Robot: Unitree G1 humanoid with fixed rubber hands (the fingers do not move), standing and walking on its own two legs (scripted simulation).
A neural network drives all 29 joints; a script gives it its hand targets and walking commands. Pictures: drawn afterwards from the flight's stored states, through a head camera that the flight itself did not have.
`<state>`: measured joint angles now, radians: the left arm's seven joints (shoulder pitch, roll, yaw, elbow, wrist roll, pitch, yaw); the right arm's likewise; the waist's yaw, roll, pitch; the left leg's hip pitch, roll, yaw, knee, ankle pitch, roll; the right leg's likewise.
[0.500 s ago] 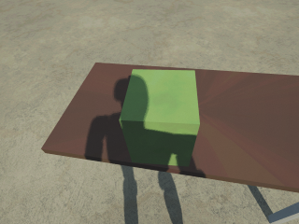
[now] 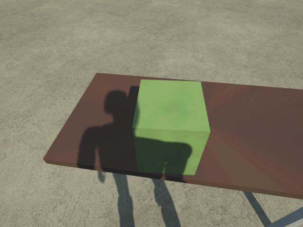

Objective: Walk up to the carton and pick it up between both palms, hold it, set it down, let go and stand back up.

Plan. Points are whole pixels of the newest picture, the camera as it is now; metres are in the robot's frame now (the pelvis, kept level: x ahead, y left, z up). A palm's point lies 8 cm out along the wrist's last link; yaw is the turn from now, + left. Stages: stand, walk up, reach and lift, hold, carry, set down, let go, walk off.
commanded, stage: walk up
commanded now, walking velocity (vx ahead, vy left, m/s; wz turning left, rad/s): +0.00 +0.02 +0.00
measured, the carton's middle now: (168, 128) +0.44 -0.02 -0.02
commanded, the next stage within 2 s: none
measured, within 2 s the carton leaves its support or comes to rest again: neither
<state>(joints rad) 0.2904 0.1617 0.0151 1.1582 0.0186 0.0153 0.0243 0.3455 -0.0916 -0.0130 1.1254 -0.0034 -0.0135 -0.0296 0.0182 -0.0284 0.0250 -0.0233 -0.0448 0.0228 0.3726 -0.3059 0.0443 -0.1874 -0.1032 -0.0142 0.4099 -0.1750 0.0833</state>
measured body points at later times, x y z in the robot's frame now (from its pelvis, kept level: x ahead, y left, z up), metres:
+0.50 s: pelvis +0.00 +0.07 -0.01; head +0.00 +0.12 +0.44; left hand -0.01 +0.30 -0.19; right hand +0.04 -0.16 -0.13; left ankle -0.02 +0.14 -0.74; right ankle -0.01 -0.12 -0.70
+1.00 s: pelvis +0.02 +0.05 +0.01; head +0.06 +0.09 +0.45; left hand +0.11 +0.29 -0.17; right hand -0.06 -0.18 -0.12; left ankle -0.02 +0.14 -0.74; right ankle +0.02 -0.13 -0.70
